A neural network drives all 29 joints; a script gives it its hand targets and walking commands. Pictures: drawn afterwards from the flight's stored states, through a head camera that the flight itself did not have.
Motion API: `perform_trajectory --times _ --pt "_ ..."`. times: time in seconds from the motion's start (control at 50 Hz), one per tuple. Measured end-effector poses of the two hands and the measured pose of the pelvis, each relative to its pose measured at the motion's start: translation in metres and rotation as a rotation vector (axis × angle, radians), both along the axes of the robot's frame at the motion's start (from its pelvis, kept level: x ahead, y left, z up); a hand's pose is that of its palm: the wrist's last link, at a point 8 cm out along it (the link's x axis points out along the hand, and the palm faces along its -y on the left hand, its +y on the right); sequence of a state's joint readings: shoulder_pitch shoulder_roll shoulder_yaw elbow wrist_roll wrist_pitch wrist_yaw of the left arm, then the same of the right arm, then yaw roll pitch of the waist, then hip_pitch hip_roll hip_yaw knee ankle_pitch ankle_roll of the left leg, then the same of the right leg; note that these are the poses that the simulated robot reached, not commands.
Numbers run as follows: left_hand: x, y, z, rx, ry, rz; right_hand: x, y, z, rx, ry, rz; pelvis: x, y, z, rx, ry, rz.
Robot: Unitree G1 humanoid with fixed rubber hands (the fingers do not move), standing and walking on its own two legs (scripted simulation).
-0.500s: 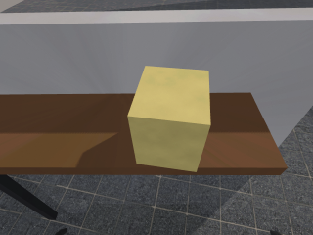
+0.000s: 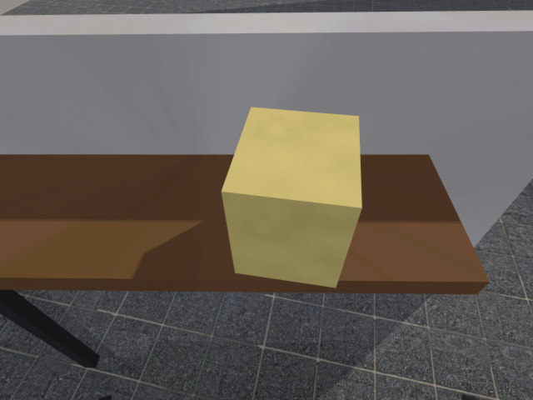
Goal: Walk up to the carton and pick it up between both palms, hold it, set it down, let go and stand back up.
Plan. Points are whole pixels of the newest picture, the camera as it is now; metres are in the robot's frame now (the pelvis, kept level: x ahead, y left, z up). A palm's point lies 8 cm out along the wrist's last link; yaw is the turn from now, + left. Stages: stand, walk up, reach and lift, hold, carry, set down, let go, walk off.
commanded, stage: stand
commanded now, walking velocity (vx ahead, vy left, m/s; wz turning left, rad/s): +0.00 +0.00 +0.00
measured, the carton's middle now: (293, 198) +0.42 -0.02 +0.05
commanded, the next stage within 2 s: none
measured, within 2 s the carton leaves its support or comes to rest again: neither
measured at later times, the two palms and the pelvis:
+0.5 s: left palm out of the picture +0.08 +0.30 -0.11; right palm out of the picture +0.08 -0.30 -0.11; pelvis +0.00 +0.00 +0.00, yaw +0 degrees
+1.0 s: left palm out of the picture +0.09 +0.31 -0.11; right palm out of the picture +0.09 -0.30 -0.10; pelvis +0.00 +0.00 +0.00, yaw +0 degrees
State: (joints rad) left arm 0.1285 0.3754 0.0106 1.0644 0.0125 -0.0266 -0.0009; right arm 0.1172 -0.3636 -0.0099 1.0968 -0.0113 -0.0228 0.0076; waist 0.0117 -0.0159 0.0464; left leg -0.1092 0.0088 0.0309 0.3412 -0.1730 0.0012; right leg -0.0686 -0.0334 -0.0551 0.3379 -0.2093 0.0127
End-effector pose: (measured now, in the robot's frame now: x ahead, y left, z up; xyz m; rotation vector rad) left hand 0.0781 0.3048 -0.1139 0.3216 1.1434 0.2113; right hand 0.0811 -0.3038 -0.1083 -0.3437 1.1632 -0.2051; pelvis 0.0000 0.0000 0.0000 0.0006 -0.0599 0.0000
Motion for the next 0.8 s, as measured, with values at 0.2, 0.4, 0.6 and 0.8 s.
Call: perform_trajectory --times 0.2,0.4,0.6,0.8 --pt "0.002 0.002 0.001 0.002 -0.001 0.001 0.002 -0.001 0.001 -0.008 0.001 0.001 -0.001 0.001 0.000 -0.003 0.000 0.004" --pt "0.008 0.001 0.002 -0.002 -0.019 -0.006 0.003 0.004 0.001 -0.001 -0.009 0.005 -0.001 0.002 0.000 -0.001 -0.001 0.004" --pt "0.002 0.000 -0.001 -0.009 0.009 0.002 -0.004 0.001 0.000 -0.009 0.019 0.002 -0.001 0.003 0.001 0.000 0.004 0.003" --pt "0.005 0.001 0.000 -0.006 0.006 0.002 0.004 0.001 0.001 -0.010 0.001 0.002 0.000 0.003 0.001 0.000 0.007 0.004"
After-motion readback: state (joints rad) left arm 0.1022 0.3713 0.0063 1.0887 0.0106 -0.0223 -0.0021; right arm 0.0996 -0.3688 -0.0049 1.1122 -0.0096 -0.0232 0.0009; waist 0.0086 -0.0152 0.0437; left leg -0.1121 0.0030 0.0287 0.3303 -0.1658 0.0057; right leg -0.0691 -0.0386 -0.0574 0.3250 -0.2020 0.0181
